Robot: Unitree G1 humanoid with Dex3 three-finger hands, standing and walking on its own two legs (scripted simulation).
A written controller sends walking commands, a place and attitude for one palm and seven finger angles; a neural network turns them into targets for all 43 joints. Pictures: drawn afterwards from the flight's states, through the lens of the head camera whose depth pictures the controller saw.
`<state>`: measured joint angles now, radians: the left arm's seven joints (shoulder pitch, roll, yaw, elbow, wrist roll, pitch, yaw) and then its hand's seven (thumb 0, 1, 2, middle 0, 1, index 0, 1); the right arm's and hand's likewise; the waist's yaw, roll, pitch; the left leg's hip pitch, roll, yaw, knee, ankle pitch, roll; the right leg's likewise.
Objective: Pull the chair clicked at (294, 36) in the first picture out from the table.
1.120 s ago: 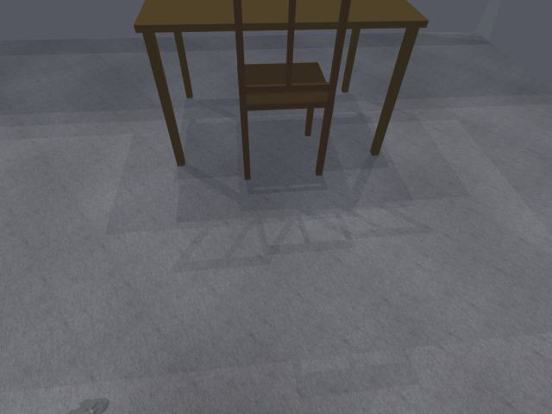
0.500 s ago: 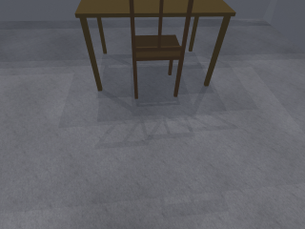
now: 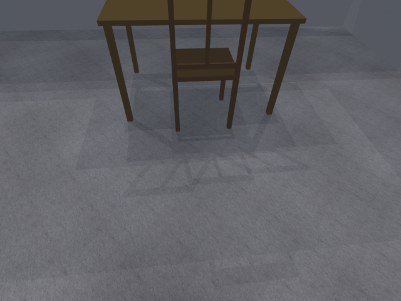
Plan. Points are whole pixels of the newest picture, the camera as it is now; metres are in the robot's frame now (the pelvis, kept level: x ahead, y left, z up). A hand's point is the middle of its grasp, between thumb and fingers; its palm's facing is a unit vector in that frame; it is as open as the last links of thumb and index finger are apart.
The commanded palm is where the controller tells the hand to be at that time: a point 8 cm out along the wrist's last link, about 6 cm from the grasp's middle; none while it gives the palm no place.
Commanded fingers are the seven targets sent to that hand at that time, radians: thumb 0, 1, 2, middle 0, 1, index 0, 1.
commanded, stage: look at it before walking up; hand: left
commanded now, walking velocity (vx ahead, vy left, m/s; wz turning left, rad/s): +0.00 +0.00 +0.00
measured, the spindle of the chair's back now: (208, 33) +1.41 +0.04 -0.07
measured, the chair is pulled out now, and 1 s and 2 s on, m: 0.00 0.00 0.00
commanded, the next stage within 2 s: walk to a spot facing it in 0.32 s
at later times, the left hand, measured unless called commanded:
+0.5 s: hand out of the picture +0.06 +0.24 -0.16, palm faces -0.03 -0.94 -0.33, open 7.4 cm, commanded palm none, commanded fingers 0.00 0.90 0.90 -0.20 -0.30 -0.20 -0.30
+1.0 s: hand out of the picture +0.06 +0.17 -0.17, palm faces -0.12 -0.98 -0.14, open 7.4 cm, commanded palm none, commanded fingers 0.00 0.90 0.90 -0.20 -0.30 -0.20 -0.30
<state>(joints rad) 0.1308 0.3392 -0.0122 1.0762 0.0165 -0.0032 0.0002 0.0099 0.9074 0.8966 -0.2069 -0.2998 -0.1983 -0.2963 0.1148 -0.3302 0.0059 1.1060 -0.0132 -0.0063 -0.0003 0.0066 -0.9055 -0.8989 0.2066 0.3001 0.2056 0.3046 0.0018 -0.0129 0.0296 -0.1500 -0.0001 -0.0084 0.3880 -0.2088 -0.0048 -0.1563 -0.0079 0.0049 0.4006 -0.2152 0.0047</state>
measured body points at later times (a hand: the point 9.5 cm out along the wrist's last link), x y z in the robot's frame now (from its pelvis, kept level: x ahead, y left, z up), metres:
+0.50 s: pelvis +0.00 +0.00 +0.00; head +0.00 +0.00 +0.45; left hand +0.07 +0.29 -0.14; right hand +0.08 -0.29 -0.13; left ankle +0.00 +0.12 -0.74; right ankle +0.00 -0.12 -0.74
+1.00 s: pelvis +0.11 -0.01 +0.00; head +0.14 +0.00 +0.44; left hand +0.07 +0.22 -0.16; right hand +0.16 -0.26 -0.14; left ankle +0.22 +0.10 -0.70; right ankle +0.01 -0.11 -0.74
